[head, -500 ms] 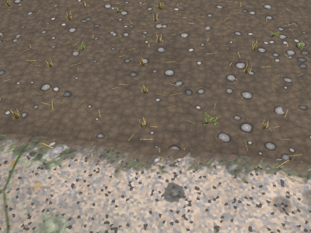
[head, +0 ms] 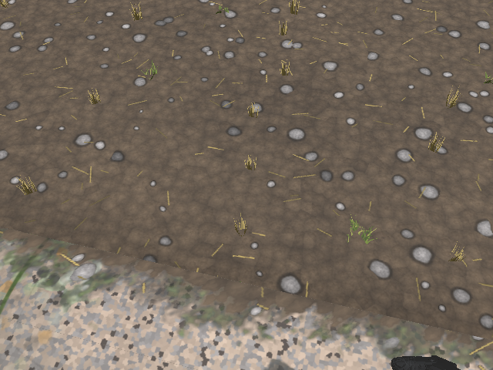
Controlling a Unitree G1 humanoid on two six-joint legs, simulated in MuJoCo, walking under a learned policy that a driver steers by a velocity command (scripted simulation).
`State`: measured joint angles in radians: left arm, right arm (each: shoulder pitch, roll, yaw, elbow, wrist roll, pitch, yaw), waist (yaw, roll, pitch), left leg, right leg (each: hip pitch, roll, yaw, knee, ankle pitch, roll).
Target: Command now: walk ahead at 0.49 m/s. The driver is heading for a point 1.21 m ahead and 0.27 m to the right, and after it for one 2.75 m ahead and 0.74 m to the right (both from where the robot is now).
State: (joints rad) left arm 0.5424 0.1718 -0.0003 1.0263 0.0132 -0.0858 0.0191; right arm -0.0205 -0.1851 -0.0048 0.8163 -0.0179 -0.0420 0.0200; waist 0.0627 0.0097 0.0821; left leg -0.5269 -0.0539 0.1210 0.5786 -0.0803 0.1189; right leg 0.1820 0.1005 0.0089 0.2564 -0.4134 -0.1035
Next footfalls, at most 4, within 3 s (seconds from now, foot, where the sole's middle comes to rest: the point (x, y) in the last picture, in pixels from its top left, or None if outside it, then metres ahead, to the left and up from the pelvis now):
0.04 left None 0.18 0.05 -0.76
0.58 right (316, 362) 0.46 -0.10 -0.76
1.42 left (225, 236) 0.93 0.18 -0.95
1.88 right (299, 205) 1.08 -0.08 -0.95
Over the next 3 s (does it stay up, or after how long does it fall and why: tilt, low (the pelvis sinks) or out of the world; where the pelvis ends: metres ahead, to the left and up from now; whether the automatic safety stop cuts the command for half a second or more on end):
stays up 1.24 -0.11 -0.17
